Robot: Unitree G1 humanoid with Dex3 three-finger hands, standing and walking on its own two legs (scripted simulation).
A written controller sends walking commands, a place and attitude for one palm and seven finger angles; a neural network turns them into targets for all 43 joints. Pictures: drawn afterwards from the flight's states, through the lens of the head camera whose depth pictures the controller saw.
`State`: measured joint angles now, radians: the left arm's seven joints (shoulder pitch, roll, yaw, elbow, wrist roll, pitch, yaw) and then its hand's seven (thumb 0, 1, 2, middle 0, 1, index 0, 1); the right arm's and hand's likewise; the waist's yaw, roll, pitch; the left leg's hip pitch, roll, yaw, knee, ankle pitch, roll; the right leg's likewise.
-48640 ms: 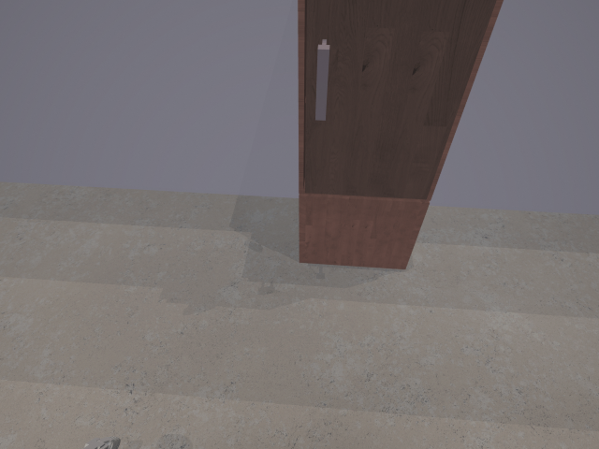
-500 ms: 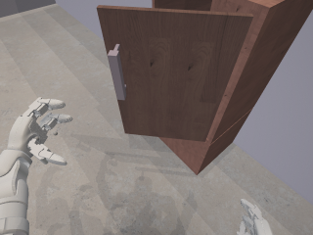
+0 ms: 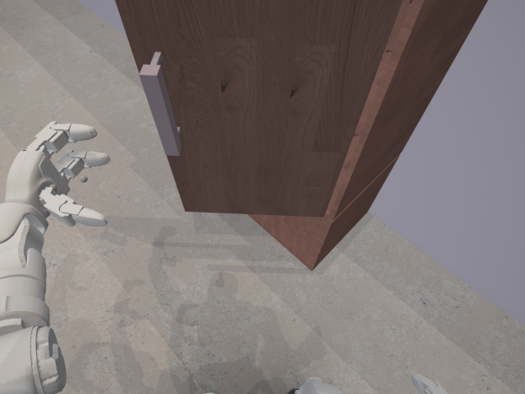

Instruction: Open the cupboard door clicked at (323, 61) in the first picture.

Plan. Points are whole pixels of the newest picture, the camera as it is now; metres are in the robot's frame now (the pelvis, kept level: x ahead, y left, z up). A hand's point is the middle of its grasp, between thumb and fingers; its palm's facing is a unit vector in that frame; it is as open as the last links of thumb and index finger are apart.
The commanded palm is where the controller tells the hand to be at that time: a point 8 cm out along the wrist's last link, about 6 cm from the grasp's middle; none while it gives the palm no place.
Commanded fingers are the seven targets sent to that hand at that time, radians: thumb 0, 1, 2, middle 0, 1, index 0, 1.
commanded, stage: move the hooked fingers beside the handle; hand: left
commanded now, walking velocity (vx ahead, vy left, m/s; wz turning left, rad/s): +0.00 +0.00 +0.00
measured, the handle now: (166, 107) +0.57 +0.18 +0.08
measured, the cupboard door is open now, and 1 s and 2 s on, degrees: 43 43 43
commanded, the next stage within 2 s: slide the fingers in behind the handle in 1.70 s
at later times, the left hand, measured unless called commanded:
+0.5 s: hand (104, 141) +0.47 +0.25 +0.10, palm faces -0.04 -1.00 -0.01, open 13.9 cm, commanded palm +0.45 +0.30 +0.09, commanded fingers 0.00 -0.50 0.30 -0.30 -1.20 -0.30 -1.20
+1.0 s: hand (119, 112) +0.53 +0.25 +0.10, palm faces -0.05 -1.00 -0.01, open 13.9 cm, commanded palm +0.51 +0.29 +0.09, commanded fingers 0.00 -0.50 0.30 -0.30 -1.20 -0.30 -1.20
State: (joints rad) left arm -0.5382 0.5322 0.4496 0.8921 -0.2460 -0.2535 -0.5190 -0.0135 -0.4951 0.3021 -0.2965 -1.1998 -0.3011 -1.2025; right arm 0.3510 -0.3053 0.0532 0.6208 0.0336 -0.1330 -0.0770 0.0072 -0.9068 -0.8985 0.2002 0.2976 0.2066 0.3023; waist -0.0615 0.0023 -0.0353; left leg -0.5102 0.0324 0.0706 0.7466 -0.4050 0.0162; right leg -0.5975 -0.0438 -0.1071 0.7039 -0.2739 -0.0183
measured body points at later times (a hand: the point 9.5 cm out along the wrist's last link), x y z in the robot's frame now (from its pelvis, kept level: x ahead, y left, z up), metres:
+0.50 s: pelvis +0.01 +0.01 -0.01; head +0.11 +0.02 +0.43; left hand +0.47 +0.31 +0.10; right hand +0.04 -0.27 -0.11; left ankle -0.02 +0.11 -0.71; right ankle +0.04 -0.11 -0.71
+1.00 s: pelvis +0.01 +0.01 -0.01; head +0.15 +0.03 +0.41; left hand +0.53 +0.30 +0.10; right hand -0.02 -0.26 -0.11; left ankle -0.02 +0.11 -0.71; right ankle +0.04 -0.11 -0.71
